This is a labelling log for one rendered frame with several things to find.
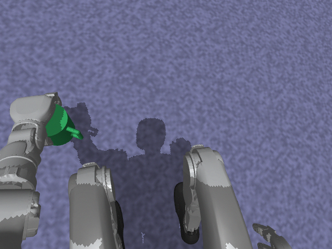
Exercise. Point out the left robot foot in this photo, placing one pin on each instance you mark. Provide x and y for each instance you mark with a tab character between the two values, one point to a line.
120	225

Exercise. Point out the left robot arm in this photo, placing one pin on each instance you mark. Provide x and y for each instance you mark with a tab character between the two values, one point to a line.
19	160

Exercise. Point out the left robot hand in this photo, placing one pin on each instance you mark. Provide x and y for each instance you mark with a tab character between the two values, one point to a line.
39	108

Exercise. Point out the right robot hand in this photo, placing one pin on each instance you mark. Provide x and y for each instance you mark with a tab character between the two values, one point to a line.
269	234

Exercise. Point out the mug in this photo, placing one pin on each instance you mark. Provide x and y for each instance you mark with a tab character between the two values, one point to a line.
60	127

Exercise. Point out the right robot foot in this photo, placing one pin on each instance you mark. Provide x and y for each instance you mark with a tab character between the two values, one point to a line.
187	236

